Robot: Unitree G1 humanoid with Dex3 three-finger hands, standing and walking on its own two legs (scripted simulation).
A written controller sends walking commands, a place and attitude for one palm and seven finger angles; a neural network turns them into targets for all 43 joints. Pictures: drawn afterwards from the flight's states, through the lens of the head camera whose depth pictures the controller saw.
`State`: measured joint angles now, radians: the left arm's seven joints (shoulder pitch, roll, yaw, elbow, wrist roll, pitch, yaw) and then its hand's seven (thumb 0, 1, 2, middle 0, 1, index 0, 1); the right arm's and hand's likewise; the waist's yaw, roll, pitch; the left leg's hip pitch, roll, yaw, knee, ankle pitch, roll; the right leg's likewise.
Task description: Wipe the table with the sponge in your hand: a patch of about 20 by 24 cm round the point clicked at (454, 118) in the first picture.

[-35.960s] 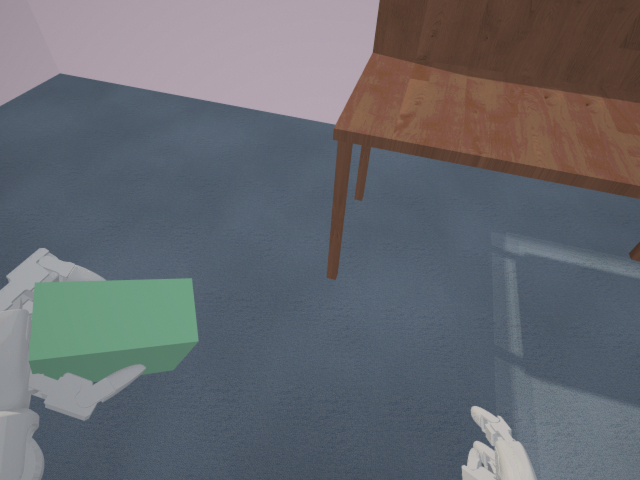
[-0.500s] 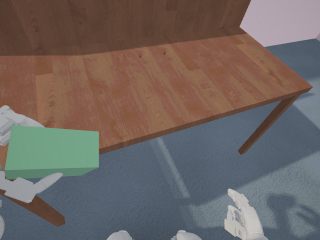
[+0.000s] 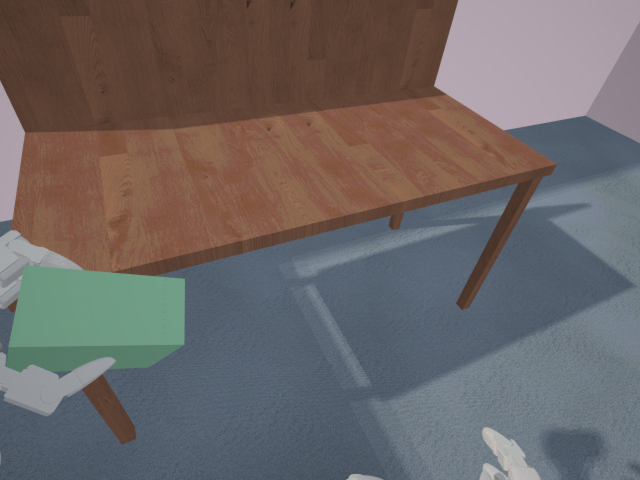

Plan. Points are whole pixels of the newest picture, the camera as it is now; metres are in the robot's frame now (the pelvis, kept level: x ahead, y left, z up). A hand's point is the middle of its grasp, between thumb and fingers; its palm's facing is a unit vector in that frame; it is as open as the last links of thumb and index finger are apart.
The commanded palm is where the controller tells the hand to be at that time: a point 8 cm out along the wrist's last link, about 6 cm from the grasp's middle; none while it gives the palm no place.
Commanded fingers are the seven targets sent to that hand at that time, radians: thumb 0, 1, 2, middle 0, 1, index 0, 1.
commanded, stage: stop stepping back and stand still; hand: left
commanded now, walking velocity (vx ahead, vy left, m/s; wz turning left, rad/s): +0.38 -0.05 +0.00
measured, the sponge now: (122, 325) +0.23 +0.21 +0.15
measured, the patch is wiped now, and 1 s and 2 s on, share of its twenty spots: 1.00 1.00 1.00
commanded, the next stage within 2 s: stand and wait in 0.84 s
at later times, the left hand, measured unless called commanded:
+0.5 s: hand out of the picture +0.10 +0.24 +0.18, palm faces +0.41 -0.83 -0.39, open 10.5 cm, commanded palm +0.05 +0.26 +0.20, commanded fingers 0.00 0.10 1.30 -1.20 -1.60 -1.20 -1.60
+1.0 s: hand out of the picture +0.08 +0.22 +0.19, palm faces +0.41 -0.82 -0.39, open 10.5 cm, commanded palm +0.02 +0.25 +0.20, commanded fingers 0.00 0.10 1.30 -1.20 -1.60 -1.20 -1.60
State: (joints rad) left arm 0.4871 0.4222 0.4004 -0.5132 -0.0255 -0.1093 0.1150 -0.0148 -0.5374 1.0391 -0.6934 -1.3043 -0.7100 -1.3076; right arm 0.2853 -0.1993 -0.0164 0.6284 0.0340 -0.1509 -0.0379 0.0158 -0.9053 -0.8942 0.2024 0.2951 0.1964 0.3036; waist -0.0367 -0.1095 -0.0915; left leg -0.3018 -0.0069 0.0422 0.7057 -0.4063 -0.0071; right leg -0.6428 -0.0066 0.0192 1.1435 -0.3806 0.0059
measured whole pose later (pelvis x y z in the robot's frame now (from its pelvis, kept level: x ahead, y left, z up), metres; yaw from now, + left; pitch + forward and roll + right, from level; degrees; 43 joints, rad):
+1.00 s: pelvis -0.13 -0.03 +0.01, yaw +1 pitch -2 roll -1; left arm 0.46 0.41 0.36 -0.48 -0.05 -0.11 0.15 -0.01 -0.54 1.04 -0.69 -1.31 -0.71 -1.31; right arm 0.24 -0.20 0.03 0.62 0.02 -0.14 -0.05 0.01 -0.90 -0.89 0.20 0.30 0.20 0.30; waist -0.03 0.00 -0.02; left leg -0.33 0.03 0.03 0.69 -0.33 0.02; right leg -0.33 -0.01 -0.05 0.59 -0.22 -0.01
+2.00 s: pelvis -0.11 -0.02 +0.03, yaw +0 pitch +0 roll -1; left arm 0.48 0.34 0.29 -0.45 -0.05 -0.09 0.16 -0.01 -0.54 1.04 -0.69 -1.31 -0.71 -1.31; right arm 0.20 -0.20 0.02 0.61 0.01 -0.07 -0.07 0.02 -0.90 -0.89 0.21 0.30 0.20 0.30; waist 0.01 0.01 -0.02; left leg -0.21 0.00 0.03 0.46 -0.25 0.03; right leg -0.24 -0.01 -0.02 0.40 -0.15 0.01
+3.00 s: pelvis -0.10 -0.02 +0.03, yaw +0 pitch +0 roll -1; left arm 0.47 0.34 0.28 -0.44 -0.05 -0.08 0.17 -0.01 -0.54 1.04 -0.69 -1.31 -0.71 -1.31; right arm 0.18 -0.21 0.02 0.60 0.01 -0.06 -0.08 0.02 -0.90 -0.89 0.21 0.30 0.20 0.30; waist 0.02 0.01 -0.01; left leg -0.20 0.00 0.03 0.46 -0.26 0.03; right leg -0.23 -0.01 -0.02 0.40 -0.17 0.01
